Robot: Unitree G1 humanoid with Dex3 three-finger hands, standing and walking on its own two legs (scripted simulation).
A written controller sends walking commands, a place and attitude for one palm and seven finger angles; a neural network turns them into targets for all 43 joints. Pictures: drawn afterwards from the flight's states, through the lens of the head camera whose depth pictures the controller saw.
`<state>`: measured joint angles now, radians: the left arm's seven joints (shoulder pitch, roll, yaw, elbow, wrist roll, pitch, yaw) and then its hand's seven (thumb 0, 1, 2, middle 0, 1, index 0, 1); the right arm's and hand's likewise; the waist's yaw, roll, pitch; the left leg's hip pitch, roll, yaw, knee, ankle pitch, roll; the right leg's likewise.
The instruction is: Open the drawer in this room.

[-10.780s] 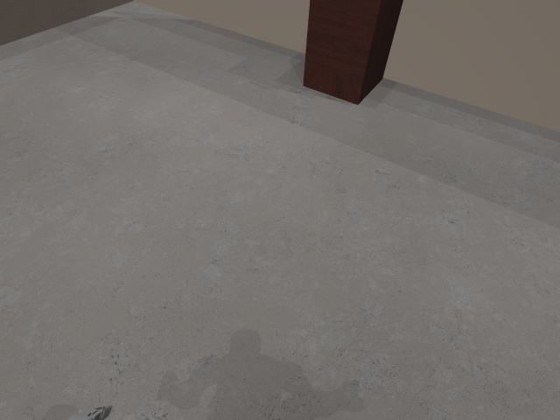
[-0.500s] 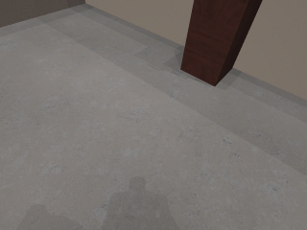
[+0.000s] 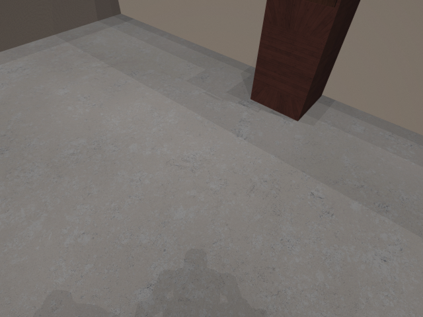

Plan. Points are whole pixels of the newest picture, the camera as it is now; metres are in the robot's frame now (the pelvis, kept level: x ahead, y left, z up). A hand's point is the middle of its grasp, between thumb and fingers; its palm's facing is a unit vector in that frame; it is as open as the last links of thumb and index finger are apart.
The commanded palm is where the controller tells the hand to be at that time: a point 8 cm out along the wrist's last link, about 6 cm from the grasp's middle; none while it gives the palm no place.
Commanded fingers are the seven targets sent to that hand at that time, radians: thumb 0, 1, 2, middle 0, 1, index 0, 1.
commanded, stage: stand and wait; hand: left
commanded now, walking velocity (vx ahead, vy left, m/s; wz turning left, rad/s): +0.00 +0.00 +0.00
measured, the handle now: out of the picture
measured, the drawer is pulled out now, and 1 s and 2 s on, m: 0.00 0.00 0.00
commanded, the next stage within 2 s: turn or walk to find it in 0.14 s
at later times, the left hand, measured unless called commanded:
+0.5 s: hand out of the picture +0.00 +0.22 -0.18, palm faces +0.09 -0.96 -0.27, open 7.4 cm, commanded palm none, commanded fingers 0.00 0.90 0.90 -0.20 -0.30 -0.20 -0.30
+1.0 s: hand out of the picture -0.06 +0.15 -0.18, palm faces +0.23 -0.95 -0.23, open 7.4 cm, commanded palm none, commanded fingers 0.00 0.90 0.90 -0.20 -0.30 -0.20 -0.30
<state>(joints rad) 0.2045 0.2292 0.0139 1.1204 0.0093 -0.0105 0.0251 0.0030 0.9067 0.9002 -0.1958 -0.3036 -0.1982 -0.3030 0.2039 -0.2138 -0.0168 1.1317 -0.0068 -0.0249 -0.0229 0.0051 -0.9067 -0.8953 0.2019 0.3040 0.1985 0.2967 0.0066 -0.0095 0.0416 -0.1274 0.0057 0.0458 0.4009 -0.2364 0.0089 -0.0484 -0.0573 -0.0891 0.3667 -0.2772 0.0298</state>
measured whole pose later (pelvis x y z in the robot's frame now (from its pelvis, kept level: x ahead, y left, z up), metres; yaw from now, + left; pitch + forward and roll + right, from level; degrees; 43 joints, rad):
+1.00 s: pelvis -0.05 -0.03 -0.01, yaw +13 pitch -1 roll +1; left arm 0.25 0.16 0.02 1.06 0.03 0.01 0.03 0.00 0.90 0.90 -0.20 -0.30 -0.20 -0.30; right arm 0.22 -0.20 -0.06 1.07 -0.01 0.06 0.00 0.01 -0.91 -0.90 0.20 0.30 0.20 0.30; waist 0.00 0.00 0.06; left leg -0.40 0.01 0.02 0.88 -0.44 -0.02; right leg -0.18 -0.06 -0.12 0.51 -0.31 -0.01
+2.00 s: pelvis -0.08 -0.02 +0.00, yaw +14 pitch -2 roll +0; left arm 0.22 0.22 0.01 1.13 0.01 -0.01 0.02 0.00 0.91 0.90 -0.20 -0.30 -0.20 -0.30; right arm 0.26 -0.20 -0.02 1.15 -0.01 -0.01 -0.01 0.01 -0.91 -0.90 0.20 0.30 0.20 0.30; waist 0.00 -0.01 0.05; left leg -0.16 0.05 0.07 0.40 -0.20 -0.01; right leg -0.14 -0.03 -0.08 0.38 -0.20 0.01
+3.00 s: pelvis -0.08 -0.01 +0.00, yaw +12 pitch -1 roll +0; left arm 0.12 0.29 0.01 1.08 0.01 0.02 0.02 0.00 0.91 0.90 -0.20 -0.30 -0.20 -0.30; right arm 0.17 -0.26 -0.02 1.09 -0.01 0.01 0.00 0.01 -0.91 -0.90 0.20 0.30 0.20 0.30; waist 0.00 -0.02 0.04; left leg -0.19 -0.01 0.00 0.45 -0.25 0.01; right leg -0.21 -0.05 -0.06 0.44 -0.22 0.02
